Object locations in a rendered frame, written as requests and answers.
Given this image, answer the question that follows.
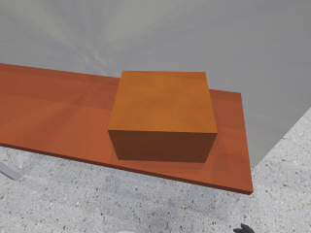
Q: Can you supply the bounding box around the carton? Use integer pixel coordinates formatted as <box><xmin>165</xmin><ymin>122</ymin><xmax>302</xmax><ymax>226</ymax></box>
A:
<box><xmin>107</xmin><ymin>71</ymin><xmax>218</xmax><ymax>163</ymax></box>

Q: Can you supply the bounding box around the right robot hand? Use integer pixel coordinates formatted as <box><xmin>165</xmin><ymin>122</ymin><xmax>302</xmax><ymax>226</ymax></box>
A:
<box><xmin>233</xmin><ymin>223</ymin><xmax>255</xmax><ymax>233</ymax></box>

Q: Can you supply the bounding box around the table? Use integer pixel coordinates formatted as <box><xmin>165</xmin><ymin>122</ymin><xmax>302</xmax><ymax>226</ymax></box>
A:
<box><xmin>0</xmin><ymin>63</ymin><xmax>254</xmax><ymax>195</ymax></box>

